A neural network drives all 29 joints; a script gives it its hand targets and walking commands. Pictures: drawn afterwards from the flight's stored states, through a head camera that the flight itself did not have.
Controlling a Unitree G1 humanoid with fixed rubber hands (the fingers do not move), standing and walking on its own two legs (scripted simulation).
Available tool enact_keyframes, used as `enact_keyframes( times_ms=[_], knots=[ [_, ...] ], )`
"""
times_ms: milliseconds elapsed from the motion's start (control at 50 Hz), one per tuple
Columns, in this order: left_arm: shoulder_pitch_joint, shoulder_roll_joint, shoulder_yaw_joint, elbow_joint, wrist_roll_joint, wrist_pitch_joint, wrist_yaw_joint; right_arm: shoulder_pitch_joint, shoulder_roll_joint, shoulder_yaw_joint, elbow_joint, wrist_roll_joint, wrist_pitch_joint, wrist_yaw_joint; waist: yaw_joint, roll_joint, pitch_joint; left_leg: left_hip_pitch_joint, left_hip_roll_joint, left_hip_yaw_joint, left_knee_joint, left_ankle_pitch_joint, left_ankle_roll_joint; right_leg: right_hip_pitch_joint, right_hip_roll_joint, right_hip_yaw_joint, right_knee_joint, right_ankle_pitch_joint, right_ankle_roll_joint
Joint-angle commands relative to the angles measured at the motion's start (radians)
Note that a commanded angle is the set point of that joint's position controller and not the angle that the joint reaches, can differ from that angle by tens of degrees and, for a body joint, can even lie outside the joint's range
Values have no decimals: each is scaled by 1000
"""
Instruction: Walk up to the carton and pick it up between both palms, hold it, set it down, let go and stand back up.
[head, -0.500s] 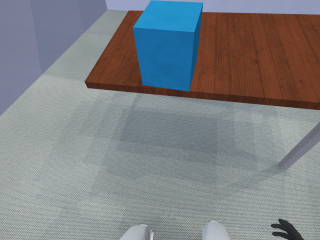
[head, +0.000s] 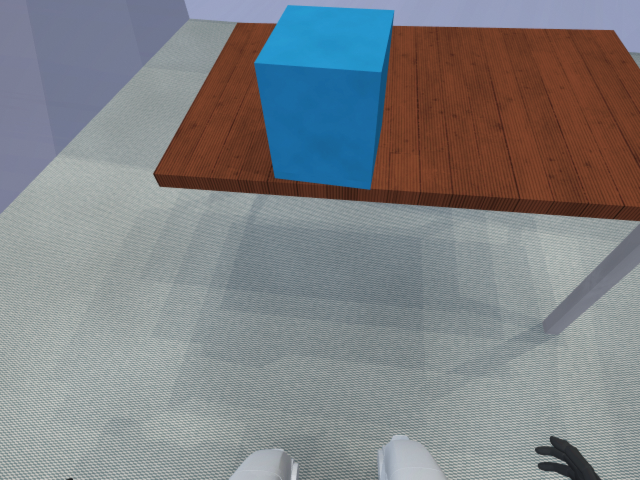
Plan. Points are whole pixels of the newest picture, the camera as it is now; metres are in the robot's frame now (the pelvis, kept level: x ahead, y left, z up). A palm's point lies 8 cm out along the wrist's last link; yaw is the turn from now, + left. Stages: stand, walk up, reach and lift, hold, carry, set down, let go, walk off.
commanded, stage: walk up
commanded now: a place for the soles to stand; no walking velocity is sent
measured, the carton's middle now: (330, 100) +0.76 +0.00 +0.03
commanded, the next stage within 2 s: none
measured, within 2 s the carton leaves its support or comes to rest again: neither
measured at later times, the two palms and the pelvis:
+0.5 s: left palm out of the picture +0.06 +0.35 -0.08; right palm out of the picture +0.11 -0.30 -0.09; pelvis +0.00 +0.01 +0.00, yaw +0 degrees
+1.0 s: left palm out of the picture +0.07 +0.35 -0.07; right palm out of the picture +0.11 -0.30 -0.10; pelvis +0.01 +0.01 +0.00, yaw +0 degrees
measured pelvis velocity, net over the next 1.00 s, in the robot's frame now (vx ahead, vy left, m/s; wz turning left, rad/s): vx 0.01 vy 0.01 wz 0.00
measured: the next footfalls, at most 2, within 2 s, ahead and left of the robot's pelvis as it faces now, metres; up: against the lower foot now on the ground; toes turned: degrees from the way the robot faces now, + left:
none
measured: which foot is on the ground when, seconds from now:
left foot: down 0.00-1.00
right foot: down 0.00-1.00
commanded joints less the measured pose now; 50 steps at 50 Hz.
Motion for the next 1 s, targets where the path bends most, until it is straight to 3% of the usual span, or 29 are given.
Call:
enact_keyframes(
  times_ms=[0,20,40,80,140,200,220,240,260,280,380,400,420,440,500,560,580,620,640,680,740,800,820,860,900,920,940,960,980],
  knots=[
    [-82,215,39,-59,16,23,-20,210,-260,-73,58,-14,-53,-22,-122,23,-157,296,117,-213,-562,2,51,-195,-36,163,16,-40,-89],
    [-74,135,18,-69,10,25,-13,157,-322,-81,27,-24,-60,-31,-106,189,-87,290,285,-572,-704,-73,65,-361,108,39,174,-204,-33],
    [-98,221,43,-60,12,26,-6,87,-337,-82,3,-21,-64,-35,-93,59,-53,194,336,-633,-710,-11,91,-343,59,103,201,-211,-19],
    [-54,221,44,-29,0,23,-15,29,-296,-61,-8,-10,-74,-43,-48,33,-40,226,286,-497,-610,289,73,-285,29,110,173,-161,-13],
    [2,204,43,-18,-4,9,-25,42,-258,-53,-36,-14,-71,-41,-25,164,-137,260,258,-344,-477,723,111,-129,13,-11,57,-152,-14],
    [75,198,41,0,0,-19,-22,-44,-234,-39,-63,5,-53,-35,37,77,-179,94,181,-170,-299,760,103,185,24,-36,-262,125,-46],
    [134,260,62,10,11,-29,-15,-52,-203,-32,-77,17,-54,-36,61,-17,-219,-23,120,-96,-121,716,44,322,-39,113,-283,278,-85],
    [188,340,84,9,17,-31,-10,-25,-178,-26,-83,24,-50,-37,71,-159,-264,-133,20,-17,101,518,-12,385,-209,465,-319,372,-196],
    [171,336,78,5,7,-26,-11,-25,-188,-22,-71,26,-37,-44,60,-179,-249,-192,-11,-28,98,11,-9,396,-311,628,-360,433,-290],
    [115,339,74,-8,12,-23,-10,-35,-211,-27,-54,19,-28,-45,36,-140,-207,-180,15,-59,97,-109,-5,311,-329,653,-383,296,-305],
    [-55,284,52,-39,19,1,-15,85,-221,-51,26,2,-42,-20,-70,-117,-150,111,43,-28,-250,172,40,-8,-184,432,-294,91,-188],
    [-84,254,40,-47,15,7,-19,107,-234,-56,32,-8,-49,-21,-95,-48,-148,182,91,-131,-399,96,67,-94,-110,313,-184,59,-129],
    [-99,192,28,-57,12,14,-22,111,-280,-66,25,-17,-56,-23,-100,104,-128,229,195,-388,-588,-45,109,-216,18,105,38,-22,-65],
    [-93,195,33,-53,9,19,-18,54,-317,-73,-1,-19,-60,-25,-83,130,-73,166,314,-545,-690,-90,148,-254,69,13,124,-200,-29],
    [-9,228,51,-11,8,9,-30,-33,-302,-63,-27,-14,-59,-28,-21,81,-46,65,288,-437,-600,88,189,-122,21,6,126,-192,-26],
    [84,218,54,9,10,-13,-36,-97,-263,-46,-62,-9,-46,-22,39,72,-110,-63,196,-234,-445,277,135,176,38,-52,-137,-6,-40],
    [105,231,60,8,17,-20,-32,-94,-233,-38,-62,1,-43,-20,56,13,-131,-124,151,-172,-344,275,85,260,28,23,-209,26,-58],
    [135,336,85,2,25,-28,-23,-40,-183,-30,-64,6,-31,-26,48,-235,-169,-202,4,1,7,105,-12,289,-256,597,-433,0,-212],
    [91,350,83,-16,24,-27,-20,-35,-222,-36,-46,9,-24,-29,37,-199,-166,-190,6,-47,58,-65,-7,246,-313,697,-469,-45,-275],
    [29,348,78,-30,24,-22,-11,-2,-238,-42,-19,6,-27,-21,7,-159,-139,-151,32,-53,-11,-56,2,207,-286,640,-430,-16,-277],
    [-46,284,53,-41,18,-6,-19,61,-227,-51,18,-2,-48,-18,-60,-113,-148,86,57,-56,-280,166,41,23,-165,412,-262,144,-172],
    [-76,208,35,-58,7,14,-22,46,-312,-68,-11,-14,-60,-19,-74,118,-84,151,289,-487,-635,-32,166,-208,62,0,107,-185,-30],
    [-59,227,44,-50,11,13,-20,13,-314,-66,-15,-14,-61,-19,-54,95,-65,126,321,-508,-621,61,201,-194,41,18,150,-230,-30],
    [2,222,44,-28,8,1,-27,-19,-300,-61,-28,-9,-58,-24,-21,115,-78,102,289,-397,-547,245,211,-103,23,-19,65,-194,-31],
    [83,207,47,-3,6,-19,-31,-80,-264,-45,-55,-2,-48,-23,35,102,-114,16,217,-231,-419,441,151,115,38,-53,-156,-3,-37],
    [105,235,49,1,11,-29,-26,-81,-233,-38,-64,5,-44,-21,49,12,-143,-45,155,-151,-297,485,89,215,17,21,-237,118,-52],
    [142,299,70,3,20,-35,-21,-67,-206,-36,-75,14,-43,-21,54,-141,-194,-119,59,-56,-92,464,21,299,-111,301,-293,237,-120],
    [140,342,81,-4,19,-31,-19,-33,-197,-33,-72,17,-37,-29,45,-184,-206,-148,10,7,27,256,-12,302,-249,551,-354,267,-225],
    [113,344,76,-15,14,-30,-16,-23,-217,-33,-51,17,-29,-33,31,-187,-196,-163,-1,-32,40,-55,-6,305,-301,646,-375,289,-287]
  ],
)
